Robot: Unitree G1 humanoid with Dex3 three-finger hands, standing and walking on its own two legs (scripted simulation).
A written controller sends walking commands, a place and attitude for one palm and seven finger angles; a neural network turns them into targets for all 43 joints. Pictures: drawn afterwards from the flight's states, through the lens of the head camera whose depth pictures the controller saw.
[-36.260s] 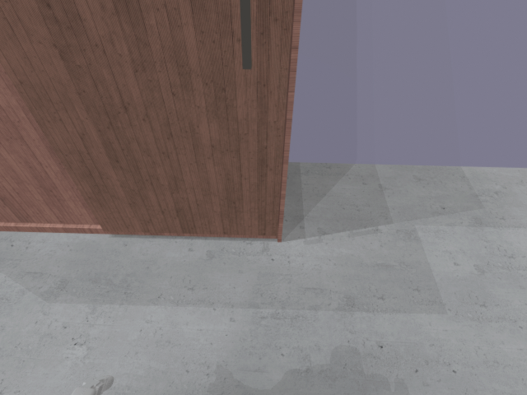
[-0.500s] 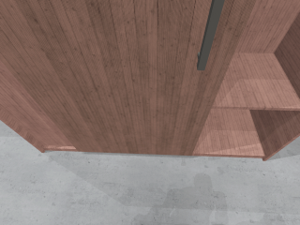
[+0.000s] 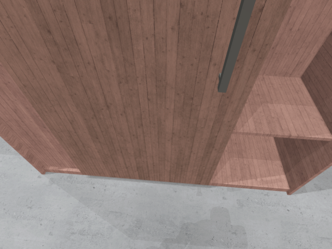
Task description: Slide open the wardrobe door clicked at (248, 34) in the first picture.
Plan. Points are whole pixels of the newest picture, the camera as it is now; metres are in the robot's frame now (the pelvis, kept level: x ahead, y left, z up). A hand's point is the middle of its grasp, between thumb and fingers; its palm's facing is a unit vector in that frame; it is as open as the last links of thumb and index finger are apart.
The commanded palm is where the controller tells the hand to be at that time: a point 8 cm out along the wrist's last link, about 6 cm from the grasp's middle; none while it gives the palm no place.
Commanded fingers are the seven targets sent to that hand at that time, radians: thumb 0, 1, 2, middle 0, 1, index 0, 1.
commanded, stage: let the arm hang, fingers relaxed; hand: right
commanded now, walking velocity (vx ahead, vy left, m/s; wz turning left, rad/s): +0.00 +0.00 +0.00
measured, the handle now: (232, 43) +0.54 -0.12 +0.22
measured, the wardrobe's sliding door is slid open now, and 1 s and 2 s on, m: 0.50 0.50 0.50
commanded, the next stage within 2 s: look to check the result in 0.16 s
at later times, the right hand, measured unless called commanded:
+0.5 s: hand out of the picture +0.02 -0.17 -0.18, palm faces -0.02 +0.98 -0.20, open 7.3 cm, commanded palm none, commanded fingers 0.00 -0.90 -0.90 0.20 0.30 0.20 0.30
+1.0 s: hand out of the picture +0.03 -0.17 -0.18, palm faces -0.02 +0.98 -0.20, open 7.3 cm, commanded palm none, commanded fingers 0.00 -0.90 -0.90 0.20 0.30 0.20 0.30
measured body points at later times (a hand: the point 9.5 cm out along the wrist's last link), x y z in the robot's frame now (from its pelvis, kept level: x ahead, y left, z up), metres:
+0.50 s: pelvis +0.02 +0.00 +0.00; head +0.04 +0.00 +0.45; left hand +0.02 +0.23 -0.16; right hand +0.03 -0.22 -0.16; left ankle -0.01 +0.10 -0.74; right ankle +0.00 -0.10 -0.74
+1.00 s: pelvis +0.02 +0.00 +0.00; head +0.05 +0.00 +0.45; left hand +0.03 +0.23 -0.16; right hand +0.04 -0.22 -0.16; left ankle -0.01 +0.10 -0.74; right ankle +0.00 -0.10 -0.74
